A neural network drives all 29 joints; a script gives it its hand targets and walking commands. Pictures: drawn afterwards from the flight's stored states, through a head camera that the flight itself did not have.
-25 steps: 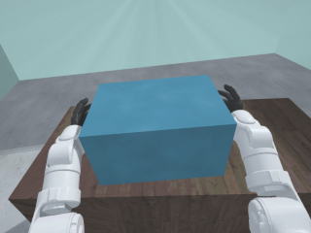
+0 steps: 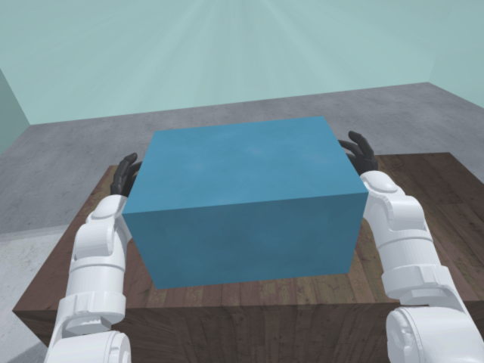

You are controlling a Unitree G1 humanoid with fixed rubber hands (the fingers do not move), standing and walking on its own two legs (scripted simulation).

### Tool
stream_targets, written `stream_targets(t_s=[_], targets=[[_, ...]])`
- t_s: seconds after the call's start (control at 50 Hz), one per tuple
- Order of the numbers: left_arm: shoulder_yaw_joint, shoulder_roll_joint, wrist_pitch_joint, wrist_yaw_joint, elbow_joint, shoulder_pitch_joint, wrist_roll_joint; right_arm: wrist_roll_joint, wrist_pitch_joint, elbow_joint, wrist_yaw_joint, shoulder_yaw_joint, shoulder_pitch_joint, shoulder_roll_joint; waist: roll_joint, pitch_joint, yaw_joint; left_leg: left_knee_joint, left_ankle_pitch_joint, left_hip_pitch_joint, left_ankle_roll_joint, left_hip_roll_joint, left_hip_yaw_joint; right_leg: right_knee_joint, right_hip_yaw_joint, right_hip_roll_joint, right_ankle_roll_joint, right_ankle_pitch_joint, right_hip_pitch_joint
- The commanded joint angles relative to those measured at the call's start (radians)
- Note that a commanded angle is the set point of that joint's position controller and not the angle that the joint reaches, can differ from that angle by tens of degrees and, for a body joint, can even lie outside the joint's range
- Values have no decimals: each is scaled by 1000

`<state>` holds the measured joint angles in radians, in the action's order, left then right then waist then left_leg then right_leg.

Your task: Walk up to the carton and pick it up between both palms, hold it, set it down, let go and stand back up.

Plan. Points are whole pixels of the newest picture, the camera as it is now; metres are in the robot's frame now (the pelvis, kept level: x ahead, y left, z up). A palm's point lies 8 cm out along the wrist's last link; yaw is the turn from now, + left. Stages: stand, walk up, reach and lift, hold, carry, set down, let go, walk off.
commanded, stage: hold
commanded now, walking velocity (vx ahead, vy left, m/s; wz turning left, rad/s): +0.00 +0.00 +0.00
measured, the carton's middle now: (245, 197) +0.36 +0.02 +0.16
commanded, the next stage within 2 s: none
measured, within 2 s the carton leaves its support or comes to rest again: neither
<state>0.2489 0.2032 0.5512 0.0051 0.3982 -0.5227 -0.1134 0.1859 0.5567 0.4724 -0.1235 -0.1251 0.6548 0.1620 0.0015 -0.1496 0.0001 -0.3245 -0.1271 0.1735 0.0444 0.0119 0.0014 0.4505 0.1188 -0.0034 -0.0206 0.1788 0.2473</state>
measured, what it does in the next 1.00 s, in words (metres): stands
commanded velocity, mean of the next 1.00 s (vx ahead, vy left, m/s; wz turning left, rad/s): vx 0.00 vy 0.00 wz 0.00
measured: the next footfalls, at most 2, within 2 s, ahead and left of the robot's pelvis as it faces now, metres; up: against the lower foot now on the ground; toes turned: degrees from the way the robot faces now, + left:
none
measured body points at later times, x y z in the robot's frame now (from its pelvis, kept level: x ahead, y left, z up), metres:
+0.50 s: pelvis +0.00 +0.00 +0.00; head -0.07 -0.01 +0.44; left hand +0.36 +0.22 +0.17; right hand +0.38 -0.18 +0.19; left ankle +0.03 +0.15 -0.74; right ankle +0.04 -0.13 -0.74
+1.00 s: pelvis +0.00 +0.00 +0.00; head -0.07 -0.01 +0.44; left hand +0.36 +0.22 +0.17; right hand +0.38 -0.18 +0.19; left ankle +0.03 +0.15 -0.74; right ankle +0.04 -0.13 -0.74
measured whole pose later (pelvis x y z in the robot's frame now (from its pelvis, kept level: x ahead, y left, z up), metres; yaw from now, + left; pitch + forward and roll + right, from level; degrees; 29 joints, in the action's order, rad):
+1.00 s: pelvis +0.00 +0.00 +0.00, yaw +0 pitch -1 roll +2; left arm 0.25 0.20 0.56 0.00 0.40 -0.52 -0.11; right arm 0.19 0.56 0.47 -0.12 -0.13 0.66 0.16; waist 0.00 -0.15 0.00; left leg -0.33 -0.13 0.17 0.04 0.01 0.00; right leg 0.45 0.12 0.00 -0.02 0.18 0.25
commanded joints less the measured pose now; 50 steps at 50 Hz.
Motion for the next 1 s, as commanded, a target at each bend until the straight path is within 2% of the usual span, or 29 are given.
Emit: stream_targets(t_s=[0.0, 0.1, 0.14, 0.32, 0.4, 0.44, 0.52, 0.54, 0.98], targets=[[-432, -591, -11, -153, -391, -961, -33, 180, -91, -319, 184, 412, 820, -590, 46, -378, -25, 47, 74, -84, -38, -63, -24, -183, -95, 57, 5, -170, -173], [-431, -588, -13, -155, -391, -962, -34, 181, -93, -325, 183, 415, 825, -596, 54, -379, -24, 45, 73, -81, -42, -65, -22, -183, -93, 54, 3, -172, -177], [-430, -590, -11, -156, -376, -965, -32, 177, -90, -305, 182, 408, 819, -592, 46, -367, -33, 45, 69, -78, -38, -65, -23, -184, -96, 53, 4, -166, -173], [-427, -590, -16, -157, -390, -967, -35, 180, -96, -327, 182, 419, 824, -610, 51, -390, -22, 45, 70, -80, -43, -67, -18, -181, -91, 51, 1, -177, -180], [-431, -591, -14, -158, -373, -963, -36, 176, -93, -319, 180, 409, 819, -601, 52, -372, -31, 48, 60, -78, -42, -66, -22, -187, -90, 50, 2, -172, -174], [-434, -587, -16, -157, -399, -978, -39, 178, -94, -321, 180, 410, 816, -600, 44, -396, -33, 44, 72, -85, -40, -65, -20, -182, -93, 52, 2, -181, -179], [-426, -588, -13, -157, -382, -955, -32, 180, -93, -319, 180, 418, 819, -602, 53, -376, -22, 44, 76, -84, -43, -64, -22, -182, -93, 51, 1, -185, -179], [-433, -588, -13, -157, -397, -968, -34, 177, -92, -311, 181, 410, 810, -601, 47, -381, -33, 45, 75, -84, -39, -64, -22, -182, -93, 51, 3, -184, -181], [-433, -587, -16, -157, -396, -978, -35, 178, -93, -313, 182, 414, 815, -604, 44, -386, -29, 45, 70, -84, -41, -65, -20, -183, -92, 49, 2, -185, -181]])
